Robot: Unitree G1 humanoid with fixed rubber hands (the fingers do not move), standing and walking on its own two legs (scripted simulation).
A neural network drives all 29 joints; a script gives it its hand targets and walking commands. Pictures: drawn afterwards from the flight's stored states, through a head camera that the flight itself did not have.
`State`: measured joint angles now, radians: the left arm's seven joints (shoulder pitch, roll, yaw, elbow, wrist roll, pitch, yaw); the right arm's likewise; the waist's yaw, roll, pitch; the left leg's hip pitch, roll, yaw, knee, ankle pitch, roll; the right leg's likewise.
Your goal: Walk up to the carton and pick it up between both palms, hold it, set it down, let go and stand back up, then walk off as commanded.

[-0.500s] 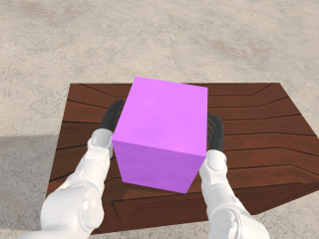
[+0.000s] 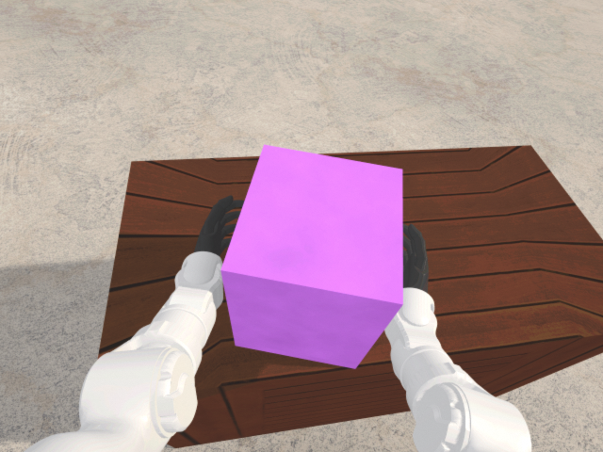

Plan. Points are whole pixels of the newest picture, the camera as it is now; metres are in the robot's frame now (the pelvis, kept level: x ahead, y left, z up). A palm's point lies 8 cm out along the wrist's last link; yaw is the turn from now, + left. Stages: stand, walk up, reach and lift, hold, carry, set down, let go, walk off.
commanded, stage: set down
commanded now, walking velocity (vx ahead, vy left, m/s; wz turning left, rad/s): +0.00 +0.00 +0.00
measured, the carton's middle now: (312, 264) +0.38 -0.08 -0.01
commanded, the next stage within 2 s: none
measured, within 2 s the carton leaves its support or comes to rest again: neither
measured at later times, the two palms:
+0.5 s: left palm (180, 256) +0.39 +0.11 +0.03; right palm (414, 287) +0.31 -0.21 +0.01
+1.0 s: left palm (153, 321) +0.31 +0.15 +0.00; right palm (427, 341) +0.24 -0.21 -0.01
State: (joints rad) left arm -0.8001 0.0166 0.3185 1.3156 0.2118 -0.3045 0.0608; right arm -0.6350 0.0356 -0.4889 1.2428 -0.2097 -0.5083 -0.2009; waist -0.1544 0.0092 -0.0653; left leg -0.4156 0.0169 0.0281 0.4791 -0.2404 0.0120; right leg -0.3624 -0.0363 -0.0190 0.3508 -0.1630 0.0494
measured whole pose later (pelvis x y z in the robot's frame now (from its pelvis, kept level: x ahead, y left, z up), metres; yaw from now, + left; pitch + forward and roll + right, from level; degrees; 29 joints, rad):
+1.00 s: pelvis -0.05 +0.01 -0.01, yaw +0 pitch +8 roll -3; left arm -0.60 0.12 0.05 1.32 -0.12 -0.41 -0.01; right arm -0.45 -0.08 -0.14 1.20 0.12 -0.48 -0.19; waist -0.10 0.05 -0.13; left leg -0.50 0.02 0.02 0.59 -0.23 0.02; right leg -0.43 -0.04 -0.02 0.43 -0.13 0.06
